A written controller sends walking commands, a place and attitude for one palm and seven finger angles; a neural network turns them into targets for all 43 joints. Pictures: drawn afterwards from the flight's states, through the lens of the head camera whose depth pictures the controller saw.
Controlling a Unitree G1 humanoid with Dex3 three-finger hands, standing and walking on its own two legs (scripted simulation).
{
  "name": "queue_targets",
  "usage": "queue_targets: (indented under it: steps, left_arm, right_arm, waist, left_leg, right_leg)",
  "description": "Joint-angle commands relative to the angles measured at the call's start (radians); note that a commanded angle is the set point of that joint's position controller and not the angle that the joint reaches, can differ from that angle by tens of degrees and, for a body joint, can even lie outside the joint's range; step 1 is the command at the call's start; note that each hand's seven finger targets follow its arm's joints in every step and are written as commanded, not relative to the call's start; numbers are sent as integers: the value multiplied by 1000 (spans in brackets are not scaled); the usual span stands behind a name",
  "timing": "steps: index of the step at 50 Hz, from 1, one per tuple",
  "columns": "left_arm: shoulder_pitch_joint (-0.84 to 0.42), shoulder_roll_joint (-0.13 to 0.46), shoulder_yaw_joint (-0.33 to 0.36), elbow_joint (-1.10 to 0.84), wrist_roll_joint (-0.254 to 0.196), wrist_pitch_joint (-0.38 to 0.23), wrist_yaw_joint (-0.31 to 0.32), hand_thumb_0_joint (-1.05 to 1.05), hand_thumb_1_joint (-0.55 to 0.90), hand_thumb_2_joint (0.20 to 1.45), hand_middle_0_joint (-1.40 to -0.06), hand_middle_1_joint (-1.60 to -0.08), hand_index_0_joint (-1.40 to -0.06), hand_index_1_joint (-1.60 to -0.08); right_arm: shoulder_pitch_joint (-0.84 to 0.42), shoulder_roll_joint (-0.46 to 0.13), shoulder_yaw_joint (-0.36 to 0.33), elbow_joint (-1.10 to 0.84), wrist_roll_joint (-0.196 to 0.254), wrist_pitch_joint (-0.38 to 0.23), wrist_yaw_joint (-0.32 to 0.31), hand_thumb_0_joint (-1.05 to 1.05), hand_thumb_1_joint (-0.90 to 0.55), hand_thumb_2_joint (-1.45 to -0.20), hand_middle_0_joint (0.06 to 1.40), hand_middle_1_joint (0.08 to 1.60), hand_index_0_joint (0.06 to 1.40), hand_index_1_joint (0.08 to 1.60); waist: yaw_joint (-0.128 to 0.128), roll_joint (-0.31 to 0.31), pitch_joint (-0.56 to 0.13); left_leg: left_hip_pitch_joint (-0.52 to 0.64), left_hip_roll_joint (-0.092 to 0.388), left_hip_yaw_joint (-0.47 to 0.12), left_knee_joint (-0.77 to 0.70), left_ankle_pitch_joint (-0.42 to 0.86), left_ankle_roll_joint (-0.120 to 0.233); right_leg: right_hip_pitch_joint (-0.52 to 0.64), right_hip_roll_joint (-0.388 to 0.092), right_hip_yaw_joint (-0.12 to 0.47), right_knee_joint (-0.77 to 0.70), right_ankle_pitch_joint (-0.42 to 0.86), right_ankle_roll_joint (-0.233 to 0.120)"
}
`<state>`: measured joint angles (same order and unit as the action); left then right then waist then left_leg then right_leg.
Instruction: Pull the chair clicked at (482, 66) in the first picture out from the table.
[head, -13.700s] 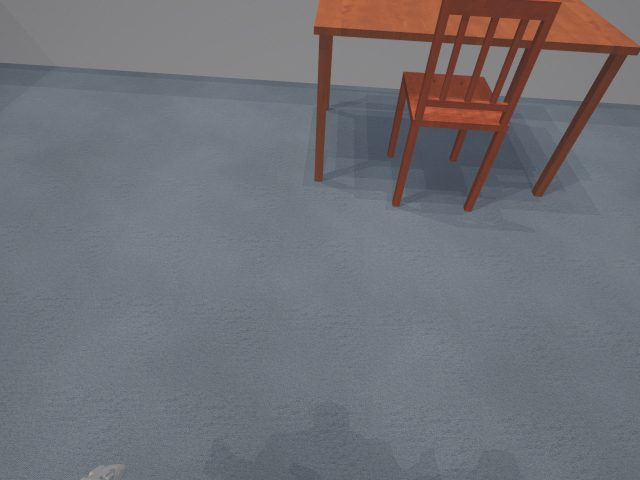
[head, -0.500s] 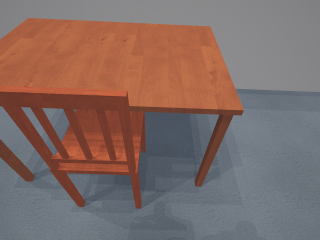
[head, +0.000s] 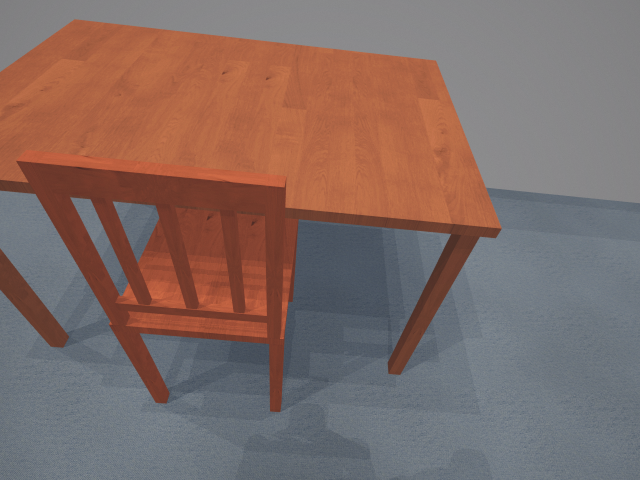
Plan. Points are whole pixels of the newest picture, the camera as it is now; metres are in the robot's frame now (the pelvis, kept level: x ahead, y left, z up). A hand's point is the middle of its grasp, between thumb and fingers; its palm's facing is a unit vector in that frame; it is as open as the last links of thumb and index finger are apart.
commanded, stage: look again from close up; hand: left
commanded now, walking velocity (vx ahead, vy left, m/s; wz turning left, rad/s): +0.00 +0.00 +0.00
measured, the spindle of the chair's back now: (180, 260) +0.47 +0.28 -0.07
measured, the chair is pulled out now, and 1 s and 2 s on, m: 0.00 0.00 0.00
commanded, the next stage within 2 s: none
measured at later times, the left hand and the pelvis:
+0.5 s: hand out of the picture -0.07 +0.18 -0.18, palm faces +0.02 -0.99 -0.17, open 7.4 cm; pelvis -0.01 +0.01 +0.00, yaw +0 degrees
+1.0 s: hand out of the picture -0.06 +0.16 -0.18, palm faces +0.02 -0.99 -0.15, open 7.4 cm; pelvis -0.01 +0.00 +0.00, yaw -1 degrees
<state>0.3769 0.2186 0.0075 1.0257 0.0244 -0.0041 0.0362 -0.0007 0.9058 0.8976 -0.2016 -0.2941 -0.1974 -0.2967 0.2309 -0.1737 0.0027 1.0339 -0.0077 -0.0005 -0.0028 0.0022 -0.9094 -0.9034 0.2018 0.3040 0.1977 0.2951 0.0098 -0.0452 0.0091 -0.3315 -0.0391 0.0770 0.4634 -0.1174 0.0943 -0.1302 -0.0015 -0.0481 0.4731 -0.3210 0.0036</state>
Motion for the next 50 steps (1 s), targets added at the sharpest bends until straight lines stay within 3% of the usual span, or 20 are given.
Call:
queue_targets:
  steps: [1,10,17,19,25,28,36,39,50]
  left_arm:
    - [103,90,11,-23,2,-13,6,0,900,900,-200,-300,-200,-300]
    - [138,91,6,7,4,-12,5,0,900,900,-200,-300,-200,-300]
    - [160,80,1,26,3,-9,5,0,900,900,-200,-300,-200,-300]
    - [168,74,1,29,2,-7,4,0,900,900,-200,-300,-200,-300]
    - [190,60,0,37,2,-8,6,0,900,900,-200,-300,-200,-300]
    - [192,51,0,40,3,-6,7,0,900,900,-200,-300,-200,-300]
    - [176,41,-5,36,-1,-18,8,0,900,900,-200,-300,-200,-300]
    - [177,37,-3,37,-1,-15,8,0,900,900,-200,-300,-200,-300]
    - [184,31,-2,40,-2,-17,8,0,900,900,-200,-300,-200,-300]
  right_arm:
    - [4,-175,-41,-42,-1,-19,-12,0,-900,-900,200,300,200,300]
    - [10,-172,-39,-14,2,-11,-10,0,-900,-900,200,300,200,300]
    - [16,-166,-34,5,1,-5,-9,0,-900,-900,200,300,200,300]
    - [22,-166,-34,9,0,-4,-9,0,-900,-900,200,300,200,300]
    - [39,-152,-34,18,1,-3,-11,0,-900,-900,200,300,200,300]
    - [44,-145,-36,22,0,0,-11,0,-900,-900,200,300,200,300]
    - [66,-119,-32,33,3,-4,-12,0,-900,-900,200,300,200,300]
    - [76,-116,-32,39,1,1,-12,0,-900,-900,200,300,200,300]
    - [90,-109,-31,44,3,-6,-15,0,-900,-900,200,300,200,300]
  waist:
    - [5,72,31]
    - [4,43,52]
    - [5,53,69]
    - [4,80,69]
    - [8,57,56]
    - [7,60,85]
    - [-6,23,76]
    - [-9,38,91]
    - [1,68,88]
  left_leg:
    - [64,168,-248,-202,-290,-24]
    - [67,162,-230,-221,-310,-35]
    - [53,156,-224,-239,-338,-44]
    - [55,155,-226,-248,-354,-47]
    - [66,155,-226,-252,-333,-46]
    - [39,154,-222,-263,-373,-50]
    - [91,145,-193,-206,-261,-49]
    - [82,142,-197,-212,-295,-54]
    - [70,150,-206,-227,-291,-48]
  right_leg:
    - [-107,-70,75,-92,-10,-56]
    - [-123,-78,77,-124,-43,-56]
    - [-136,-76,78,-130,-72,-54]
    - [-142,-71,73,-123,-79,-53]
    - [-132,-68,72,-126,-63,-53]
    - [-149,-66,72,-129,-98,-51]
    - [-179,-85,105,-166,-81,-53]
    - [-204,-80,111,-172,-136,-54]
    - [-166,-73,96,-155,-76,-53]
